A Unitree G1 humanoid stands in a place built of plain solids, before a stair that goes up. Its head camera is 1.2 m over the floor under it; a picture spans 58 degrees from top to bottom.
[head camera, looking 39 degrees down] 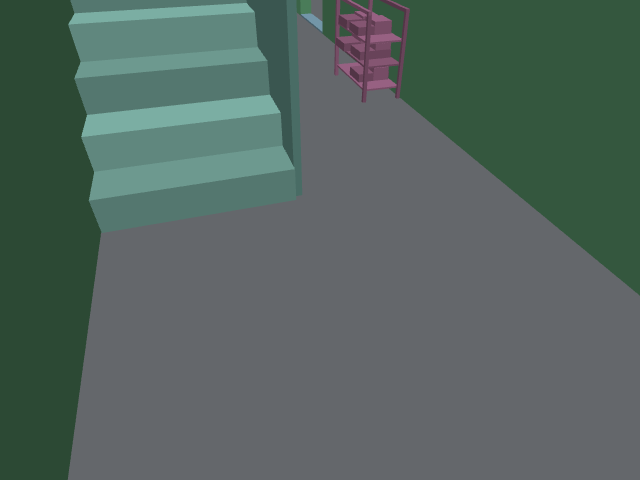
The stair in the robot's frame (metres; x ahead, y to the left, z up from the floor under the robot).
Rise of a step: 0.17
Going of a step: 0.25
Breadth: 0.91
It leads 17 degrees to the left of straight ahead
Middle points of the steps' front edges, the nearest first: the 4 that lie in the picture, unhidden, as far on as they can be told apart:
1.67 0.55 0.18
1.91 0.62 0.35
2.15 0.70 0.52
2.39 0.77 0.70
